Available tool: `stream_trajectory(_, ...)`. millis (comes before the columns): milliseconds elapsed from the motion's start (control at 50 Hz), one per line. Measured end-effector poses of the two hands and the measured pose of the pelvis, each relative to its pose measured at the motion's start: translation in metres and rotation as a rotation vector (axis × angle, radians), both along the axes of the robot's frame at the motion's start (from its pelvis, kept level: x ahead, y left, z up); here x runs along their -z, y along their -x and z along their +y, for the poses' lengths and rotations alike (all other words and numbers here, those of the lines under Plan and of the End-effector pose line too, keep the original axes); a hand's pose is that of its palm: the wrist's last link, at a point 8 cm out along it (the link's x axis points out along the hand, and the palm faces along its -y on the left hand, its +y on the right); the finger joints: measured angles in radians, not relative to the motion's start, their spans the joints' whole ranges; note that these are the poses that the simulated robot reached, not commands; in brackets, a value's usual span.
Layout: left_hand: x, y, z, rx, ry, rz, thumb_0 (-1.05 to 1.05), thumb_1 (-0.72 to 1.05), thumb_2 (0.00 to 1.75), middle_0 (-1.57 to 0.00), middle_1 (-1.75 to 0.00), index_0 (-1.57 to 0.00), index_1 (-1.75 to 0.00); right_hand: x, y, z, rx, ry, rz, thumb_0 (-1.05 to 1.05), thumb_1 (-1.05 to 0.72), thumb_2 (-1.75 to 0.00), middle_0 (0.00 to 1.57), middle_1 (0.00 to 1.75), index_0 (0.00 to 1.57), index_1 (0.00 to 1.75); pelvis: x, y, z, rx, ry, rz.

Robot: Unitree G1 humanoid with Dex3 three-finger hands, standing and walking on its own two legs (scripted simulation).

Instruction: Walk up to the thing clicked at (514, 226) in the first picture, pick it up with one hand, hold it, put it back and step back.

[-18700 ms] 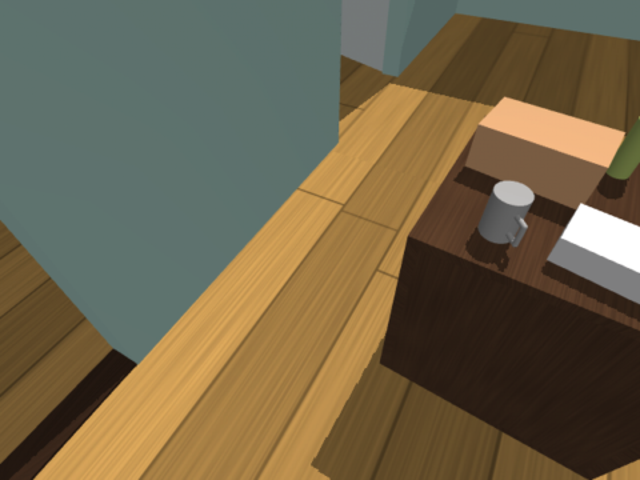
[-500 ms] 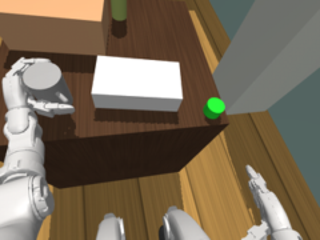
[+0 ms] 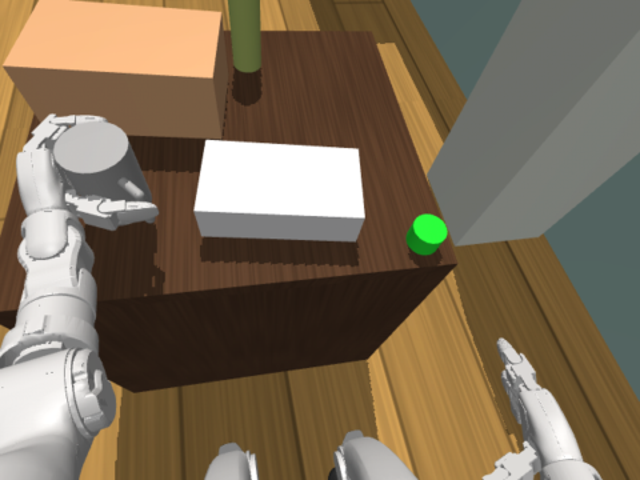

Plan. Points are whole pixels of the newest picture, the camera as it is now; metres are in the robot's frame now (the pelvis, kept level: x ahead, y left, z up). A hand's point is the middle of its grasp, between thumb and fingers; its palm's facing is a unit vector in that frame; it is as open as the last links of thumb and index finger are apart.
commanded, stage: settle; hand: left
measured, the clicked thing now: (117, 184) +0.50 +0.20 +0.04
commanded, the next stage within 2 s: lift in 0.40 s
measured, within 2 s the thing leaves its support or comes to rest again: neither
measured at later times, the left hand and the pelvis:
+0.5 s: hand (96, 158) +0.51 +0.21 +0.08, palm faces +0.19 -0.98 -0.02, open 12.8 cm; pelvis +0.01 +0.00 +0.01, yaw +0 degrees
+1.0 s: hand (79, 147) +0.47 +0.20 +0.14, palm faces +0.19 -0.98 -0.02, open 12.8 cm; pelvis +0.02 +0.00 +0.03, yaw +0 degrees
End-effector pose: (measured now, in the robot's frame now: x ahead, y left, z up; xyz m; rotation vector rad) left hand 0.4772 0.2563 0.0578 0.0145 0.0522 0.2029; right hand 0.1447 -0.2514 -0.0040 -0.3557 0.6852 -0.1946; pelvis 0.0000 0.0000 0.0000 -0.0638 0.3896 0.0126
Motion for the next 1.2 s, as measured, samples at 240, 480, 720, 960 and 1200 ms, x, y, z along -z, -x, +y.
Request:
stream_trajectory(240,-0.004,0.001,-0.005,0.011,0.019,0.007,0.00,-0.61,0.48,-0.57,-1.05,-0.62,-1.06,-0.003,-0.005,-0.003,-0.003,-0.017,0.009,-0.01,0.51,-0.06,0.06,0.05,0.05,0.05,-0.007,-0.004,-0.004,0.002,-0.010,-0.012)
stream_trajectory(480,-0.022,-0.004,-0.001,0.008,0.006,-0.003,0.00,-0.61,0.48,-0.57,-1.04,-0.63,-1.06,-0.004,-0.009,-0.006,0.018,-0.018,0.016,-0.01,0.51,-0.06,0.06,0.05,0.05,0.05,-0.013,-0.010,-0.003,0.000,-0.010,-0.023)
stream_trajectory(720,-0.034,0.004,0.001,0.015,0.006,-0.001,-0.01,-0.61,0.47,-0.58,-1.04,-0.63,-1.05,-0.001,-0.009,-0.005,0.037,-0.044,0.027,-0.01,0.51,-0.06,0.06,0.05,0.05,0.05,-0.020,-0.014,0.001,0.004,-0.011,-0.039)
stream_trajectory(960,-0.072,0.030,-0.008,0.015,-0.003,-0.056,-0.01,-0.61,0.47,-0.58,-1.03,-0.63,-1.04,-0.002,-0.016,-0.004,0.058,-0.079,0.014,-0.01,0.51,-0.06,0.06,0.05,0.05,0.05,-0.031,-0.021,0.002,0.002,-0.020,-0.102)
stream_trajectory(1200,-0.110,0.071,-0.020,0.013,0.003,-0.066,-0.01,-0.61,0.47,-0.59,-1.02,-0.64,-1.03,-0.002,-0.019,-0.011,0.093,-0.126,-0.013,-0.01,0.52,-0.05,0.06,0.05,0.05,0.05,-0.044,-0.021,-0.002,-0.001,-0.039,-0.196)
